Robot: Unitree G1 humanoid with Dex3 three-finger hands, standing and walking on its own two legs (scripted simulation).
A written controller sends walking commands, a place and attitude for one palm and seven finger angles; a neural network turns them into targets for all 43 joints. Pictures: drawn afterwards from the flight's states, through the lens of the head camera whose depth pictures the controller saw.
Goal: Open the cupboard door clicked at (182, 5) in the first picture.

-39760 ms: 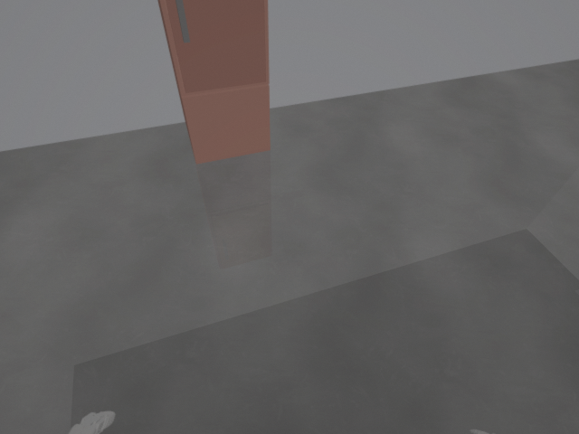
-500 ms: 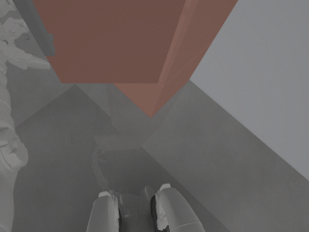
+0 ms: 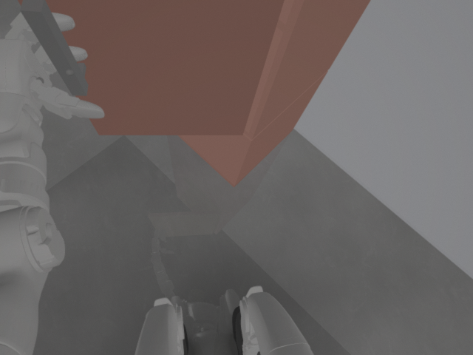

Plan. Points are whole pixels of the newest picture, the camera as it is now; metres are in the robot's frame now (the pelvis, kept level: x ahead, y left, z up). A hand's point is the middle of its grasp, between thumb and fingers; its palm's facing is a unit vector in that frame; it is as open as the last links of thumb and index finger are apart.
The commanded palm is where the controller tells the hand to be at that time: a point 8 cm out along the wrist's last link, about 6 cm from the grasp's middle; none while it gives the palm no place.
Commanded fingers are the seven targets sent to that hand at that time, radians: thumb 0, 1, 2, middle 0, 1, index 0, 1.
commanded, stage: slide the fingers in behind the handle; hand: left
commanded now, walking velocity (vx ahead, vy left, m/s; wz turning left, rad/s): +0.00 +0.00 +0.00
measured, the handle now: (62, 44) +0.59 +0.21 +0.07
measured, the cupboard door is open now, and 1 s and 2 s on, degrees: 47 47 74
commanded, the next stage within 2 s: close the thumb around the handle in 0.38 s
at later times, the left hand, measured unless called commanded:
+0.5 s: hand (66, 75) +0.53 +0.20 +0.07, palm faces -0.03 -1.00 -0.01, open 14.0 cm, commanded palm +0.52 +0.24 +0.07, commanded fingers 0.00 -0.39 0.35 -0.31 -1.21 -0.31 -1.21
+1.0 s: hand (66, 73) +0.54 +0.20 +0.07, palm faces -0.03 -1.00 -0.01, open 7.2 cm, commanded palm +0.52 +0.23 +0.07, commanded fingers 0.00 0.90 0.90 -0.40 -1.35 -0.40 -1.35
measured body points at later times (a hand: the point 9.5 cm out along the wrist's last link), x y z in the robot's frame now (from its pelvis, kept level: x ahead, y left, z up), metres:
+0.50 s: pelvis +0.00 +0.00 +0.00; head +0.16 +0.02 +0.42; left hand +0.53 +0.26 +0.07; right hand -0.02 -0.26 -0.10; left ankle +0.01 +0.10 -0.64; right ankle +0.02 -0.12 -0.64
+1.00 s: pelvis -0.01 +0.01 +0.00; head +0.16 +0.04 +0.41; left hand +0.53 +0.26 +0.07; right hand -0.02 -0.25 -0.11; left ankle +0.01 +0.10 -0.64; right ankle +0.02 -0.12 -0.64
